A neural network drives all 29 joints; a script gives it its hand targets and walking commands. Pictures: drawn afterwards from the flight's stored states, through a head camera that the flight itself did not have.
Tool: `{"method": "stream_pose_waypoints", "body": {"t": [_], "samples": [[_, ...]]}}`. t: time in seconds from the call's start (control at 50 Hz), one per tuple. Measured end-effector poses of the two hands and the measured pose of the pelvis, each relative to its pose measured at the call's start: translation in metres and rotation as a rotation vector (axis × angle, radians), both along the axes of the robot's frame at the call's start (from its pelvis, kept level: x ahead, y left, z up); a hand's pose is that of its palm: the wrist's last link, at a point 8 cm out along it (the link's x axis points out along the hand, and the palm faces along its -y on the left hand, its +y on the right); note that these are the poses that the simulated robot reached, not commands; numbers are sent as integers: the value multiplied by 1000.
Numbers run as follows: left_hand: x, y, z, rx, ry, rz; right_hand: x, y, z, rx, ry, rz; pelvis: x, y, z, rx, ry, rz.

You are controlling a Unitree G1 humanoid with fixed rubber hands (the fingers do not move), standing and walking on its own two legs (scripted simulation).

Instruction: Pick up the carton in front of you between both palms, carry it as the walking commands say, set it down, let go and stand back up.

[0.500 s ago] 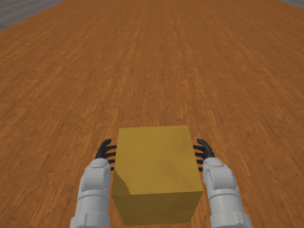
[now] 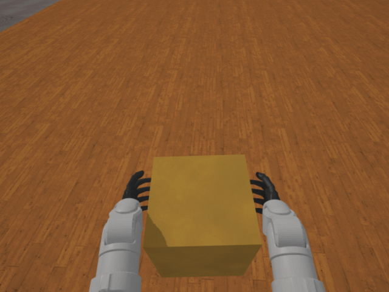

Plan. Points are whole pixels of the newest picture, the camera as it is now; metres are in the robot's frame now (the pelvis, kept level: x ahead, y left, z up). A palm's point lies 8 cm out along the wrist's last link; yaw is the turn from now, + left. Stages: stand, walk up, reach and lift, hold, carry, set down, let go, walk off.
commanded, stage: hold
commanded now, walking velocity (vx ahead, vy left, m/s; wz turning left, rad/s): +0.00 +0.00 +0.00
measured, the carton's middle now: (200, 219) +0.31 +0.00 -0.05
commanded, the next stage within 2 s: set down in 0.22 s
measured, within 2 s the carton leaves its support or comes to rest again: neither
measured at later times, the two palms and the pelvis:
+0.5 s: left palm (129, 208) +0.29 +0.16 +0.03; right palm (262, 195) +0.32 -0.14 +0.02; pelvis -0.02 -0.03 -0.01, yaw +6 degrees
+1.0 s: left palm (153, 229) +0.35 +0.14 -0.18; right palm (251, 219) +0.38 -0.15 -0.19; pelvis -0.04 -0.02 -0.11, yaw +7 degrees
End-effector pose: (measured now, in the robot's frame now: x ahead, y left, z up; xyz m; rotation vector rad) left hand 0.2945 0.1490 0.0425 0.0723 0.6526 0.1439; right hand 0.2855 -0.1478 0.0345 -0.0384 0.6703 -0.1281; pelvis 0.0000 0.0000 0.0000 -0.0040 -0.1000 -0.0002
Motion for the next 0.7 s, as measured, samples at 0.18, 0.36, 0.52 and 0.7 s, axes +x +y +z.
{"method": "stream_pose_waypoints", "body": {"t": [0.18,0.36,0.52,0.7], "samples": [[-14,6,1,-5,-13,45,0,6,2,2,-12,42,-9,-6,0,-1,-36,35],[-16,2,0,-11,-11,83,7,3,1,24,-10,57,-15,-18,-2,4,-50,68],[1,8,-13,-23,-5,152,39,10,-15,83,2,67,-18,-27,-11,5,-21,109],[21,9,-85,13,37,155,65,12,-90,34,39,127,-26,-30,-29,0,195,114]]}}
